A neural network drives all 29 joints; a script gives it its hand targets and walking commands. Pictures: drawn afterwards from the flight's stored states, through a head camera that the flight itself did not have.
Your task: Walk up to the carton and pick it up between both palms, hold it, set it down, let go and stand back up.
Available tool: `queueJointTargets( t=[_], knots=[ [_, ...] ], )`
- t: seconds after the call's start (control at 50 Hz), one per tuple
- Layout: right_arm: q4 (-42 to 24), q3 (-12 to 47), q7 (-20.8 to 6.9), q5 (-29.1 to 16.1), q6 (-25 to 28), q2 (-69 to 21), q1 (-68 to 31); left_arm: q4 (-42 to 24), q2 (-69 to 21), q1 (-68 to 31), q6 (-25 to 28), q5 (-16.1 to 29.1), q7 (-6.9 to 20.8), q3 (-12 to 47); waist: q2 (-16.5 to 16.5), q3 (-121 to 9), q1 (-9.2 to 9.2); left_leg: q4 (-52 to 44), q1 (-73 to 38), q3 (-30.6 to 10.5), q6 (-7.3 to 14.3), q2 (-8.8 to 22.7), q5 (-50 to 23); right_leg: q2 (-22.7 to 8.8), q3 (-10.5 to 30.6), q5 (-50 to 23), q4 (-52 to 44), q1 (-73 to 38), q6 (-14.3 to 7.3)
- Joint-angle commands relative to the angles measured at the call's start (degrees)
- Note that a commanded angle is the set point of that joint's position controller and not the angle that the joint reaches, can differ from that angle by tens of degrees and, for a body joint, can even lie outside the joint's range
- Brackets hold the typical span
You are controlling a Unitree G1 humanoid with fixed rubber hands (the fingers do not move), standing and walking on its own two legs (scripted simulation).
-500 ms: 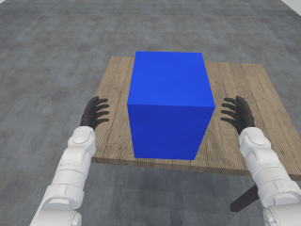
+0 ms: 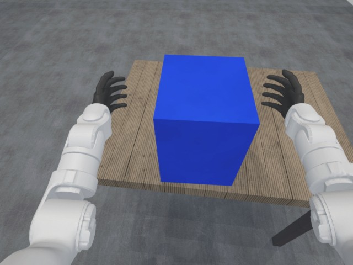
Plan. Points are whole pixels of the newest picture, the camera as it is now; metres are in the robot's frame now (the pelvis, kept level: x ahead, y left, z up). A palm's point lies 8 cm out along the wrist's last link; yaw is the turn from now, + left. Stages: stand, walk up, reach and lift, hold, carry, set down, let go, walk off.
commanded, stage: reach and lift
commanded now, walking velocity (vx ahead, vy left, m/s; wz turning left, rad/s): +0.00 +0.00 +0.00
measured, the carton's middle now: (199, 123) +0.49 -0.01 +0.02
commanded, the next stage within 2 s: none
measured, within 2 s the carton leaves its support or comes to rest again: neither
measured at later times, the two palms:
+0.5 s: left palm (106, 75) +0.46 +0.21 +0.19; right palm (297, 77) +0.48 -0.20 +0.19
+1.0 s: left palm (118, 116) +0.45 +0.21 +0.07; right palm (275, 117) +0.47 -0.19 +0.08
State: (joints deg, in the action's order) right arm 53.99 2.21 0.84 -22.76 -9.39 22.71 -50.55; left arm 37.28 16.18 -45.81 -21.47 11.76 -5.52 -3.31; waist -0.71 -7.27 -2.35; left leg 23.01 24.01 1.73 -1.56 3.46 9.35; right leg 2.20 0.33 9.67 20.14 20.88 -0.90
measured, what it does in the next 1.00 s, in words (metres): stands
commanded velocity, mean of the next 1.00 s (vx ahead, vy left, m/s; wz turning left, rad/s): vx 0.00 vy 0.00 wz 0.00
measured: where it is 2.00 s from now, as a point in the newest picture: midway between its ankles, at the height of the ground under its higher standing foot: outside the picture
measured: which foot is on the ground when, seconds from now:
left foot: down 0.00-1.00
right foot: down 0.00-1.00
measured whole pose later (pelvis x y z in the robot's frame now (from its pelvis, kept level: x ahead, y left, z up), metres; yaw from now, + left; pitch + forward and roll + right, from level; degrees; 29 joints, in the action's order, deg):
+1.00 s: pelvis +0.00 +0.00 -0.02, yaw +0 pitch +24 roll -2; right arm 74.6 1.4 0.4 -19.8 4.9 19.0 -60.1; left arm 75.3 15.8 -60.7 6.2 16.0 -4.5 2.6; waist 0.0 -14.8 -1.4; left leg 29.2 43.0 -0.2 -2.0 3.9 9.9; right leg 2.7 -1.5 10.2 25.9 39.4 -1.4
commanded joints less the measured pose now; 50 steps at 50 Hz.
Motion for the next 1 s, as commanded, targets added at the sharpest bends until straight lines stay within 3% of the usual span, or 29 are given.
queueJointTargets(
  t=[0.0, 0.1, 0.16, 0.24, 0.3, 0.34, 0.38, 0.46, 0.5, 0.54, 0.58, 0.62, 0.66, 0.68, 0.7, 0.74, 0.86, 0.98],
  knots=[
    [-8.8, -4.0, -0.3, 0.3, 2.0, 14.2, -30.1, -10.4, 9.1, -31.5, 1.4, -0.3, -0.6, -1.8, 1.5, -36.4, 0.83, 3.7, -24.9, -0.2, -1.4, -2.5, -22.6, 2.2, -2.0, -25.0, 0.6, -5.3, 3.4],
    [-7.9, -3.3, -0.4, 0.2, 0.9, 13.9, -34.8, -5.2, 10.4, -34.9, 1.1, 1.1, -0.6, -1.7, -1.4, -37.5, 0.40, 2.6, -20.3, -0.3, -0.2, -2.8, -19.1, 1.6, -1.4, -26.7, 1.7, -8.0, 4.2],
    [-6.2, -3.4, -0.5, 0.3, 0.8, 14.0, -36.8, -4.2, 10.8, -38.6, 2.1, 0.9, -1.3, -1.1, 1.4, -40.1, 0.10, 3.1, -20.8, -0.2, -0.8, -2.7, -20.5, 1.6, -1.7, -26.2, 1.6, -6.4, 3.9],
    [-2.7, -2.5, -1.0, -0.2, -0.5, 13.9, -41.7, 1.5, 11.7, -44.2, 2.8, 3.5, -1.4, 1.1, -0.5, -38.2, 0.28, 2.2, -18.3, -0.2, -0.7, -2.6, -15.8, 1.3, -1.9, -22.0, 1.0, -5.1, 3.8],
    [-2.9, -3.2, -1.0, -0.2, -0.1, 13.8, -44.4, 2.3, 12.4, -48.4, 4.1, 4.1, -2.0, 1.6, 1.4, -44.8, 0.44, 3.3, -18.6, -0.3, -1.2, -2.7, -19.2, 1.1, -1.8, -26.3, 2.1, -5.2, 3.9],
    [0.3, -1.7, -1.0, -0.6, -0.7, 13.9, -44.6, 8.2, 12.3, -47.4, 3.9, 3.8, -1.3, 1.6, -0.6, -41.7, 0.67, 3.1, -16.3, -0.4, -1.0, -2.8, -18.5, 0.9, -1.8, -28.2, 2.3, -7.0, 4.0],
    [0.7, -2.0, -0.7, 0.0, -0.3, 14.3, -47.2, 10.1, 13.8, -49.5, 5.0, 4.3, -1.0, 1.1, -2.5, -43.8, 0.02, 2.5, -14.4, -0.1, -0.6, -2.6, -16.7, 0.8, -1.7, -27.8, 3.0, -8.9, 4.5],
    [3.3, -1.7, -0.6, -0.3, 0.3, 13.3, -49.3, 13.3, 14.2, -53.9, 7.7, 5.4, -1.4, 3.4, -0.4, -44.9, 0.05, 2.2, -13.7, 0.2, -0.8, -2.5, -16.7, 0.3, -1.7, -27.1, 3.1, -7.5, 4.2],
    [4.0, -0.9, -0.6, 0.3, 0.5, 12.9, -48.6, 15.9, 13.7, -52.5, 8.5, 5.0, -0.9, 2.8, -2.0, -44.2, 0.38, 2.7, -12.9, 0.0, -1.1, -2.7, -18.0, 0.4, -1.9, -29.7, 3.4, -8.4, 4.2],
    [5.0, -1.4, -0.1, 0.7, 1.3, 13.0, -48.7, 17.8, 13.8, -52.7, 9.2, 4.5, -0.3, 2.9, -1.6, -45.8, 0.30, 2.4, -13.4, 0.2, -1.4, -2.6, -19.5, 0.5, -2.1, -31.9, 3.8, -9.2, 4.5],
    [6.5, -1.9, -0.1, 0.4, 2.4, 12.8, -47.0, 16.9, 12.8, -52.1, 10.3, 3.5, -0.1, 3.2, 1.4, -46.7, 0.55, 3.3, -16.8, 0.3, -2.1, -2.3, -23.2, 0.8, -2.6, -32.6, 3.6, -7.3, 4.0],
    [10.1, -1.2, -0.4, 0.3, 2.9, 12.2, -45.7, 20.3, 12.2, -50.9, 11.2, 3.5, 0.3, 3.7, 1.0, -42.3, 1.20, 3.2, -16.6, 0.0, -2.4, -2.2, -22.1, 0.5, -2.9, -29.4, 2.6, -5.4, 3.5],
    [10.3, -0.4, -0.5, 0.0, 4.5, 11.3, -44.6, 22.6, 11.5, -49.2, 13.4, 3.1, 0.9, 3.7, 0.0, -41.2, 0.56, 3.2, -14.9, 0.1, -1.7, -2.1, -21.6, 0.2, -2.8, -29.2, 2.6, -5.8, 3.6],
    [20.8, 1.1, -0.2, 1.4, 4.6, 9.0, -38.0, 30.8, 8.2, -41.6, 14.1, 1.0, 2.2, 4.3, 0.7, -30.8, 4.15, 3.4, -15.9, -1.1, -1.9, -1.8, -20.4, 0.7, -2.4, -28.6, 2.2, -4.7, 3.7],
    [14.7, -0.6, 0.0, 0.6, 7.3, 10.0, -37.9, 25.4, 9.2, -43.6, 17.0, 1.2, 2.9, 4.1, 2.3, -34.7, 1.86, 3.0, -14.7, -0.6, -2.5, -2.4, -21.0, 0.1, -2.6, -26.2, 1.5, -3.3, 3.3],
    [12.6, -0.7, -0.3, 1.1, 11.0, 9.2, -39.5, 25.5, 9.8, -45.2, 21.6, 1.1, 2.7, 3.9, 2.6, -39.9, 1.42, 4.5, -15.7, -0.1, -2.9, -2.2, -23.8, 0.4, -3.4, -27.1, 2.5, -3.1, 3.2],
    [7.8, -2.1, -0.7, 2.1, 16.6, 9.3, -42.6, 23.8, 9.3, -50.2, 29.0, 4.0, 1.1, 5.2, 3.1, -51.3, 1.64, 8.2, -14.4, 0.2, -3.6, -1.9, -24.1, 0.3, -4.3, -28.8, 5.6, 0.8, 3.5],
    [7.5, -2.2, -0.2, 3.3, 19.3, 9.0, -42.0, 27.2, 9.7, -49.5, 32.9, 4.0, 1.0, 4.5, 0.7, -57.9, 1.71, 10.4, -8.6, 0.5, -2.9, -2.0, -23.7, -0.2, -3.8, -33.3, 9.5, -1.2, 4.4]
  ],
)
